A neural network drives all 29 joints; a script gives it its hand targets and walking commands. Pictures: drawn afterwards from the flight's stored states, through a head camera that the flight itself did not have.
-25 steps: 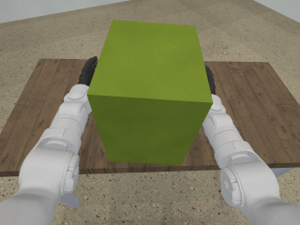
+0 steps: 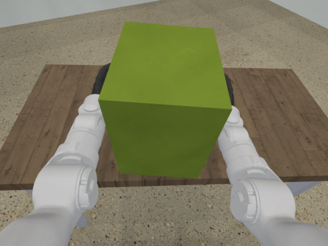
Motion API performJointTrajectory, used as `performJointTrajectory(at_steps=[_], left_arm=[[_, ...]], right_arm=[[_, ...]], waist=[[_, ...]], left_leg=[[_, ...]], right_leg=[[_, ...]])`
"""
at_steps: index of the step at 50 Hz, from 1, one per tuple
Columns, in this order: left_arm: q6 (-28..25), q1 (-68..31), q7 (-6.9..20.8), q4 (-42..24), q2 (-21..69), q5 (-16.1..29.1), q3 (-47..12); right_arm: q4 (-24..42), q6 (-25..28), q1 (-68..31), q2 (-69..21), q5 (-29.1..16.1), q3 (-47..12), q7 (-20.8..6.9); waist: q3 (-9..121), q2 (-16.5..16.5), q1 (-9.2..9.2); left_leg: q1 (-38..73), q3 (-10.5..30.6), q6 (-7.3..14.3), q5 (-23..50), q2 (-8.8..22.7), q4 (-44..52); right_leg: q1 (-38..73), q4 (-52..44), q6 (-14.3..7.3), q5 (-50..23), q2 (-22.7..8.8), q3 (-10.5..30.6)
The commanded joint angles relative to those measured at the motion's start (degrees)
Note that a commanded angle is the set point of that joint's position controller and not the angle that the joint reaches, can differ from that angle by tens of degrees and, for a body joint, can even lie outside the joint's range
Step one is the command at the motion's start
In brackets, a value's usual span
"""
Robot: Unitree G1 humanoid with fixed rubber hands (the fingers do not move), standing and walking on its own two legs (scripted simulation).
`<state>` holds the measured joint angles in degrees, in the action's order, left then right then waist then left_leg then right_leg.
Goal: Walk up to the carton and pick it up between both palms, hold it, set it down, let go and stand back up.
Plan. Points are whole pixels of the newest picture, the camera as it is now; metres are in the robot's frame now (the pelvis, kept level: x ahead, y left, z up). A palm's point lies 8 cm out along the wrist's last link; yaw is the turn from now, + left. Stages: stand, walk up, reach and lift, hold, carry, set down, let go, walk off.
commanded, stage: reach and lift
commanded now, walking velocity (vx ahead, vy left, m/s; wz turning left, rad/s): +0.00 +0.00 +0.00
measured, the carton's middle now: (163, 105) +0.44 -0.01 +0.10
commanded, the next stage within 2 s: none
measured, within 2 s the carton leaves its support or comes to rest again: leaves its support in 0.80 s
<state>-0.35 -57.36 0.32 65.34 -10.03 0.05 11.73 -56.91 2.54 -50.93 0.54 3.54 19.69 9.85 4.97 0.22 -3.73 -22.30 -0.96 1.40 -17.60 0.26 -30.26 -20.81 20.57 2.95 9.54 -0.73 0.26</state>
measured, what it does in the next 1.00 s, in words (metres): stands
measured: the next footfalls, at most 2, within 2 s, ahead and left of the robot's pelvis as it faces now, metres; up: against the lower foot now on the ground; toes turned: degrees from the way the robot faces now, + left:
none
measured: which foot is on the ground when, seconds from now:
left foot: down 0.00-1.00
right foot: down 0.00-1.00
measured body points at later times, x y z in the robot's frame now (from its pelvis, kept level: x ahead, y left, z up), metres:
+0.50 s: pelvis +0.00 +0.00 +0.00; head +0.04 +0.02 +0.45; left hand +0.47 +0.14 +0.11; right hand +0.43 -0.17 +0.11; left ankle -0.04 +0.08 -0.74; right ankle +0.00 -0.16 -0.74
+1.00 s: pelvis -0.02 +0.00 +0.00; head +0.02 +0.02 +0.45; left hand +0.45 +0.13 +0.14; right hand +0.40 -0.17 +0.13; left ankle -0.04 +0.08 -0.74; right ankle +0.00 -0.16 -0.74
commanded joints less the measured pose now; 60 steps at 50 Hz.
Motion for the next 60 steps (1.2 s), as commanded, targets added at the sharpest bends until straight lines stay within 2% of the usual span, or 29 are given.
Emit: performJointTrajectory(at_steps=[1,2,3,4,5,6,9,11,14,16,17,18,21,24,25,29,30,32,36,37,38,40,43,46,48,49,54,57,60], left_arm=[[-5.60,-32.75,7.39,-5.74,17.70,-12.30,1.27],[-5.91,-33.73,9.82,-3.03,25.60,-13.20,0.33],[-5.94,-31.50,10.72,-0.99,28.09,-13.59,-0.06],[-5.90,-30.13,11.01,-0.83,28.41,-14.20,0.75],[-5.86,-29.51,11.35,-0.86,28.53,-14.20,0.56],[-5.54,-28.66,11.54,0.27,27.01,-14.75,2.41],[-4.77,-28.00,11.41,-1.30,28.95,-13.49,1.36],[-5.17,-29.42,11.21,-1.26,28.41,-13.00,1.14],[-5.44,-30.81,10.53,-4.33,30.45,-11.13,-2.16],[-4.93,-29.48,10.95,-2.39,29.83,-12.01,-0.63],[-5.12,-29.59,11.02,-2.55,28.95,-12.48,0.30],[-5.19,-28.30,11.09,-1.73,29.61,-11.88,-0.51],[-5.55,-30.55,10.80,-2.77,30.38,-11.25,-1.78],[-5.17,-30.25,10.91,-1.39,28.83,-11.96,-0.21],[-5.39,-31.54,10.80,-2.33,29.94,-11.10,-1.51],[-5.92,-31.89,10.28,-3.57,30.90,-10.67,-2.46],[-6.34,-31.74,10.14,-3.40,31.17,-10.32,-3.05],[-7.67,-34.33,9.61,-5.88,32.56,-9.39,-5.19],[-9.96,-37.15,8.24,-7.68,35.08,-8.63,-6.95],[-10.58,-37.61,7.89,-8.09,35.58,-8.51,-7.64],[-11.34,-38.13,7.71,-7.91,35.24,-8.68,-7.30],[-12.81,-40.21,7.10,-7.87,35.88,-8.81,-8.33],[-15.38,-39.76,6.68,-6.39,35.43,-10.59,-7.05],[-17.75,-42.33,6.59,-6.16,34.22,-12.31,-5.76],[-18.67,-40.18,6.08,-4.20,33.68,-13.85,-4.52],[-19.63,-41.04,5.69,-5.24,33.61,-13.80,-4.84],[-16.12,-38.50,4.33,-4.11,33.35,-13.79,-5.41],[-14.44,-41.64,3.68,-7.43,33.41,-12.22,-6.84],[-12.90,-42.48,3.64,-8.27,32.09,-11.19,-6.85]], right_arm=[[9.14,4.30,-28.67,-23.96,12.58,-1.16,-7.79],[10.47,4.67,-30.27,-32.53,14.45,-3.68,-10.13],[11.17,4.95,-29.74,-34.50,15.11,-4.70,-11.05],[10.42,4.50,-28.83,-34.53,14.68,-5.44,-11.66],[10.81,4.35,-28.70,-34.38,14.48,-5.71,-12.01],[10.89,3.74,-28.08,-34.10,14.18,-6.16,-12.33],[11.14,3.39,-28.24,-33.47,12.83,-7.56,-12.49],[12.07,3.60,-28.95,-33.37,12.61,-8.51,-12.66],[11.01,4.39,-29.62,-34.37,11.79,-9.37,-12.62],[10.32,3.86,-28.28,-34.33,11.74,-9.33,-12.57],[9.73,3.57,-28.03,-35.30,11.59,-10.32,-12.53],[12.17,4.15,-28.53,-34.81,11.45,-10.46,-12.47],[10.95,4.30,-28.87,-35.08,11.53,-9.51,-12.24],[10.11,4.02,-29.10,-35.17,11.41,-9.57,-12.20],[10.69,4.05,-29.15,-35.48,11.05,-9.98,-12.22],[10.19,4.85,-29.94,-36.17,10.92,-10.65,-11.99],[11.01,5.55,-30.36,-36.83,10.66,-11.92,-12.01],[10.46,7.25,-31.34,-36.82,10.29,-12.09,-11.75],[10.80,10.90,-35.10,-37.70,9.97,-14.18,-11.53],[10.18,12.17,-35.55,-37.41,10.42,-13.70,-11.42],[9.44,12.99,-35.66,-38.00,10.73,-13.86,-11.28],[8.41,15.99,-36.79,-36.54,11.80,-12.98,-10.97],[6.16,19.33,-36.68,-35.03,13.85,-12.13,-10.79],[5.38,22.48,-38.15,-33.53,15.08,-10.54,-10.70],[0.83,23.98,-35.52,-30.02,17.20,-8.60,-11.22],[0.58,25.07,-36.10,-30.15,17.79,-9.39,-11.42],[-1.92,22.26,-34.55,-27.06,17.14,-9.46,-11.43],[1.74,20.65,-36.87,-27.22,16.01,-9.69,-11.52],[4.28,18.92,-38.74,-27.55,14.98,-11.03,-12.05]], waist=[[34.28,3.48,0.22],[34.23,3.06,1.38],[33.89,2.27,0.57],[33.46,2.65,1.12],[32.98,3.24,0.25],[31.05,2.22,1.04],[30.02,3.06,-0.07],[31.24,2.92,0.41],[34.20,5.39,-0.38],[32.39,4.93,-0.20],[32.07,3.30,1.05],[33.77,2.74,0.53],[33.96,4.33,-0.82],[32.86,3.34,0.42],[34.36,3.57,-0.25],[35.66,4.22,-0.20],[38.09,3.61,0.75],[40.98,5.05,-0.12],[44.54,5.89,1.95],[44.51,6.24,1.69],[44.16,5.38,2.54],[46.05,6.23,1.67],[43.85,5.53,1.39],[43.59,5.14,1.89],[39.54,4.48,1.49],[40.64,4.27,2.74],[34.11,4.25,3.31],[36.36,4.38,3.51],[38.20,2.94,5.27]], left_leg=[[20.59,-3.31,-7.59,48.05,1.16,2.30],[19.84,-3.85,-7.48,47.82,0.78,2.70],[19.45,-3.97,-7.32,47.17,0.66,2.70],[18.63,-3.96,-7.27,47.05,0.63,3.21],[18.28,-3.61,-7.24,46.76,0.78,3.09],[17.83,-3.85,-6.50,44.87,0.55,3.95],[19.40,-3.17,-6.88,44.73,1.34,4.00],[18.77,-3.52,-7.02,44.59,1.30,3.81],[23.19,-2.37,-7.65,48.56,1.86,2.45],[23.32,-2.77,-7.46,47.59,1.69,2.67],[20.25,-3.43,-6.84,45.41,1.33,2.99],[18.82,-3.27,-6.92,44.20,1.16,3.47],[18.92,-2.87,-7.38,45.11,1.21,3.34],[16.89,-3.35,-6.69,43.28,0.93,3.76],[17.64,-2.97,-6.99,43.61,1.19,3.71],[18.96,-2.80,-7.18,47.01,1.23,2.97],[18.72,-2.83,-7.03,47.62,1.26,2.65],[21.03,-2.22,-7.84,49.58,1.27,1.78],[30.15,-0.63,-8.53,59.97,2.93,-0.87],[30.98,-0.29,-8.91,62.10,3.27,-1.21],[30.37,-0.83,-8.48,61.21,3.19,-1.08],[32.48,-0.09,-9.48,63.09,3.78,-1.63],[31.65,-0.54,-9.61,61.05,4.11,-0.61],[25.59,-2.28,-8.97,50.88,2.89,2.53],[26.52,-2.44,-9.16,48.89,3.68,3.81],[26.09,-2.91,-9.22,48.67,3.56,3.75],[25.60,-2.86,-8.17,39.51,3.50,6.80],[25.60,-2.81,-8.03,37.82,3.38,6.75],[23.55,-3.06,-7.35,35.37,3.13,7.06]], right_leg=[[19.95,0.81,-1.87,-26.31,1.79,-5.50],[22.35,1.02,-1.75,-27.42,1.26,-5.22],[23.95,1.50,-1.57,-30.20,1.24,-5.10],[25.84,2.02,-1.46,-31.25,1.29,-4.85],[26.47,2.55,-1.31,-32.03,1.51,-4.76],[26.78,2.36,-1.04,-32.06,1.52,-4.62],[25.39,1.61,-1.62,-28.11,2.26,-5.26],[25.58,1.65,-1.63,-28.52,2.17,-5.21],[20.32,1.55,-1.83,-27.97,2.53,-5.95],[20.02,0.74,-1.90,-26.42,2.58,-5.89],[23.12,0.94,-1.80,-28.53,2.17,-4.99],[25.35,1.37,-1.75,-29.76,2.29,-5.06],[24.29,1.61,-1.94,-28.95,2.29,-5.36],[25.90,1.42,-1.89,-29.07,1.93,-4.82],[25.77,1.48,-2.01,-29.06,2.04,-4.96],[23.64,1.78,-1.98,-30.29,2.11,-5.34],[24.37,1.99,-1.96,-31.82,2.07,-5.20],[22.98,2.11,-2.34,-32.03,2.25,-5.81],[13.33,0.75,-2.50,-28.27,2.88,-6.57],[12.62,0.57,-2.75,-28.64,2.99,-6.98],[13.23,0.28,-2.47,-29.29,2.73,-6.44],[11.38,-0.21,-2.92,-27.18,3.10,-6.99],[12.24,-0.53,-3.11,-26.50,3.26,-7.51],[19.20,-0.24,-3.44,-28.91,2.59,-6.87],[16.15,-0.93,-3.21,-23.79,2.92,-7.67],[16.18,-0.35,-3.36,-24.68,3.04,-7.75],[12.86,-2.46,-3.27,-16.23,2.73,-8.20],[12.36,-2.72,-3.10,-14.09,2.77,-8.03],[13.68,-2.39,-2.80,-13.42,2.44,-7.64]])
